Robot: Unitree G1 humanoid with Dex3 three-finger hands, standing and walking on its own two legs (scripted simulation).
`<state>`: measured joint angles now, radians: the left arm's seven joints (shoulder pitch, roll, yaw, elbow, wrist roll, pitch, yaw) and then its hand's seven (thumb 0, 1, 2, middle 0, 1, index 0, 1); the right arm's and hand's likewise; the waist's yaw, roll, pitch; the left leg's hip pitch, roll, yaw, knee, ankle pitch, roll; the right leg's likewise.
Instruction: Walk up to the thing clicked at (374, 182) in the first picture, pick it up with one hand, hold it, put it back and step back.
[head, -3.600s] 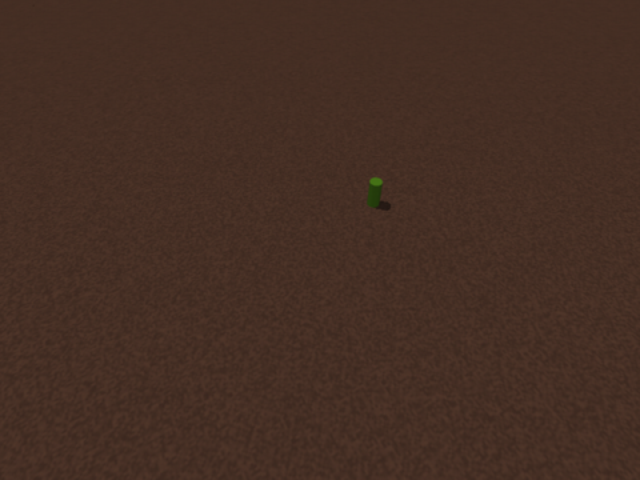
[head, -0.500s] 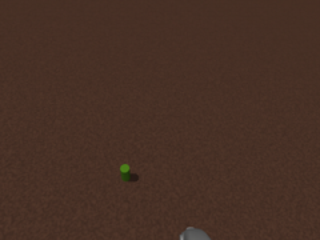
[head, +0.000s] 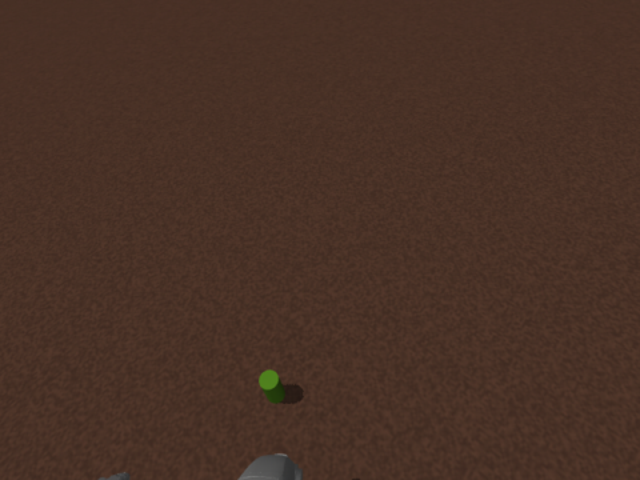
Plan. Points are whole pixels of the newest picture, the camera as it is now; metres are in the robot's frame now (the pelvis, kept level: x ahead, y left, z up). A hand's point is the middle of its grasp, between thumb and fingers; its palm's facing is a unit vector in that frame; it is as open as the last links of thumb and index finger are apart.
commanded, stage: walk up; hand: left
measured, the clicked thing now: (272, 387) +0.45 +0.23 -0.70
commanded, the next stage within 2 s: none
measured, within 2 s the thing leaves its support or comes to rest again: neither
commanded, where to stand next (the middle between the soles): +0.13 +0.01 m, yaw +1 degrees
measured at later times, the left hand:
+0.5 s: hand out of the picture +0.04 +0.29 -0.17, palm faces -0.01 -0.93 -0.37, open 7.4 cm
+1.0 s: hand out of the picture +0.11 +0.27 -0.15, palm faces +0.00 -0.94 -0.34, open 7.4 cm
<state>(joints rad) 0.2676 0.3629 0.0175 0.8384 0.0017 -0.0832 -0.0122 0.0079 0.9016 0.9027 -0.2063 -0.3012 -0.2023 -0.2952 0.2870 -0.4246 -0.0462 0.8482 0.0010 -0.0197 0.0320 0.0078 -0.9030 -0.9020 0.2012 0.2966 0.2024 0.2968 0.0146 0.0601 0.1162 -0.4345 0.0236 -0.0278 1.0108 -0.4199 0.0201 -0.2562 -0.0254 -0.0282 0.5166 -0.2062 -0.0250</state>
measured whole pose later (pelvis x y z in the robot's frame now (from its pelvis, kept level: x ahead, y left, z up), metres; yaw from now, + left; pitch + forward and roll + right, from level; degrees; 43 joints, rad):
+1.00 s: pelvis +0.03 +0.02 +0.00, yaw +1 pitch -2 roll -1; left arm 0.10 0.35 0.01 1.11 0.00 -0.02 0.00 0.01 0.90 0.90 -0.20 -0.30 -0.20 -0.29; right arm 0.11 -0.35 -0.01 1.15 0.00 -0.01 0.02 0.01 -0.90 -0.90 0.20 0.30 0.20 0.30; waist -0.01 0.01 0.06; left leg -0.26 0.04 0.00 0.42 -0.12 -0.02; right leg -0.07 -0.01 0.00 0.40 -0.29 0.02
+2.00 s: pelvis +0.04 +0.02 +0.01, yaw +1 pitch -2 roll +0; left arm 0.12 0.34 0.01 1.14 0.01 0.00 0.00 0.01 0.90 0.90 -0.20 -0.30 -0.20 -0.29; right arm 0.08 -0.33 -0.01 1.15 -0.01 0.00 0.01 0.01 -0.90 -0.90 0.20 0.30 0.20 0.30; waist 0.00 0.01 0.04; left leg -0.21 0.03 0.00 0.36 -0.11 -0.01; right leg -0.01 -0.02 -0.01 0.31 -0.26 0.03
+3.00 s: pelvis +0.09 +0.00 -0.02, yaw +5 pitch -2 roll +0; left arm 0.08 0.33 0.04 0.79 0.04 0.04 0.01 0.01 0.90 0.90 -0.21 -0.30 -0.20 -0.30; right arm 0.18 -0.40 -0.03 0.92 0.00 0.05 -0.02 0.00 -0.90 -0.90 0.20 0.30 0.20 0.30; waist 0.01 0.04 0.15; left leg -0.28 -0.02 -0.06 0.83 -0.53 -0.02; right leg -0.41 -0.02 -0.07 0.63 -0.20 -0.04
